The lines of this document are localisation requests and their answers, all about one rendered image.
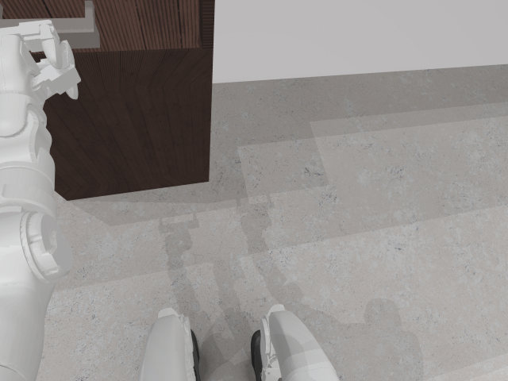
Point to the left robot upper arm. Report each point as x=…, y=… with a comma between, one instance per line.
x=34, y=254

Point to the robot left thigh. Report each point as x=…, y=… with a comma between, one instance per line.
x=169, y=341

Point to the robot right thigh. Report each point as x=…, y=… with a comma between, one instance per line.
x=299, y=355

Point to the robot left hand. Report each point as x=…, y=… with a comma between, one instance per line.
x=56, y=74

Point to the drawer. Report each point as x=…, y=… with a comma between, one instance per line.
x=123, y=25

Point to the handle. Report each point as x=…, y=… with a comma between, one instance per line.
x=79, y=32

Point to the robot thigh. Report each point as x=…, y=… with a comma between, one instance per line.
x=299, y=355
x=169, y=341

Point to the cabinet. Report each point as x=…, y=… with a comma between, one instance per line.
x=141, y=120

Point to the robot left forearm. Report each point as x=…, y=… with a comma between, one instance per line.
x=27, y=170

